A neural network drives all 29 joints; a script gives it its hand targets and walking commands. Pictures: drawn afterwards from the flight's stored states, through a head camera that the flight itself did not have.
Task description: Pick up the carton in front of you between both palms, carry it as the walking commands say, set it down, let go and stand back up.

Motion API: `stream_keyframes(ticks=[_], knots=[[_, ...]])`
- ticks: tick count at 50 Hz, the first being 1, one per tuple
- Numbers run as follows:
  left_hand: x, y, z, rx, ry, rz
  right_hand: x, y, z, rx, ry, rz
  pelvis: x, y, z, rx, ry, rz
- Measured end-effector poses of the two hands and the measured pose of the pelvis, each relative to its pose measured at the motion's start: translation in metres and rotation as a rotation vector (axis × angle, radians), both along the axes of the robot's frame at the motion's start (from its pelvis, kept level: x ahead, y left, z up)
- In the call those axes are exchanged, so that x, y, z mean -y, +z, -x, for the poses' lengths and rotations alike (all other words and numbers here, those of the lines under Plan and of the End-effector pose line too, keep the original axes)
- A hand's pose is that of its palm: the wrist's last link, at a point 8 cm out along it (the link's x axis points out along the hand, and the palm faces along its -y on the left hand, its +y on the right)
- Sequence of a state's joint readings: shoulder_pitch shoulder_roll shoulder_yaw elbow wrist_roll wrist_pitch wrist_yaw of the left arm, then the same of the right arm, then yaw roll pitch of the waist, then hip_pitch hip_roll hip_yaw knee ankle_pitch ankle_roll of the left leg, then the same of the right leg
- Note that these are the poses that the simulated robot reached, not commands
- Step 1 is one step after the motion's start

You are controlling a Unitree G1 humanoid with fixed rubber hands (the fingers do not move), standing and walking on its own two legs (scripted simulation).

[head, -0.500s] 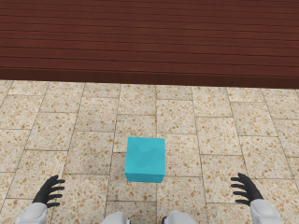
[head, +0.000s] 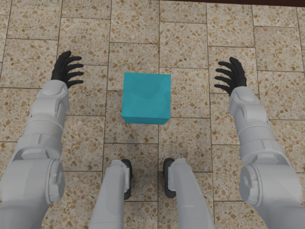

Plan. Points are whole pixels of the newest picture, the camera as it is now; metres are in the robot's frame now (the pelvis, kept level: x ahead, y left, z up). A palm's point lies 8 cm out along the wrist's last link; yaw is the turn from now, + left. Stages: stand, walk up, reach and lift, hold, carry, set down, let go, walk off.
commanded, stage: reach and lift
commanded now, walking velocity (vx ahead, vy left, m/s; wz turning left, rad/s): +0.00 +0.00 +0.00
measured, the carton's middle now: (146, 101) +0.52 +0.00 -0.54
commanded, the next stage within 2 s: none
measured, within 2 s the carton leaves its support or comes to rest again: leaves its support in 2.00 s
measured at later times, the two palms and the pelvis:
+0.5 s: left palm (90, 71) +0.54 +0.19 -0.20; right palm (206, 77) +0.52 -0.19 -0.20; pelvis +0.02 +0.00 -0.07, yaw -1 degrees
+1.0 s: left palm (105, 93) +0.52 +0.18 -0.42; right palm (188, 97) +0.50 -0.19 -0.42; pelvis -0.04 +0.00 -0.27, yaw -1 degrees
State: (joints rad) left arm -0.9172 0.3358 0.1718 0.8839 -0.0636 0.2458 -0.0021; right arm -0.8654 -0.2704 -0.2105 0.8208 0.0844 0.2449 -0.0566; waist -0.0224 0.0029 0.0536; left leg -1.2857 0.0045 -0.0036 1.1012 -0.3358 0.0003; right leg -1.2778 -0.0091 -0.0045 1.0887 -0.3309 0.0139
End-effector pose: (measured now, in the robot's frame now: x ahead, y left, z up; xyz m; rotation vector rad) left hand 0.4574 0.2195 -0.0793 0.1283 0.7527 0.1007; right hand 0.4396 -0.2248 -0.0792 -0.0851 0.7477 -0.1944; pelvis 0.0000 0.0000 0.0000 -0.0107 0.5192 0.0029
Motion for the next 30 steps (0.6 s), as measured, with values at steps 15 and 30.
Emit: stream_keyframes(ticks=[15, 30], knots=[[0.030, -0.042, -0.087, 0.104, -0.018, 0.059, -0.032, -0.044, -0.082, 0.107, -0.014, -0.047, -0.003, -0.026, 0.002, -0.238, 0.002, 0.004], [0.032, -0.187, -0.069, 0.056, 0.020, 0.046, -0.029, -0.186, -0.068, 0.057, -0.026, -0.039, -0.001, -0.112, -0.016, -0.427, -0.005, 0.006]])
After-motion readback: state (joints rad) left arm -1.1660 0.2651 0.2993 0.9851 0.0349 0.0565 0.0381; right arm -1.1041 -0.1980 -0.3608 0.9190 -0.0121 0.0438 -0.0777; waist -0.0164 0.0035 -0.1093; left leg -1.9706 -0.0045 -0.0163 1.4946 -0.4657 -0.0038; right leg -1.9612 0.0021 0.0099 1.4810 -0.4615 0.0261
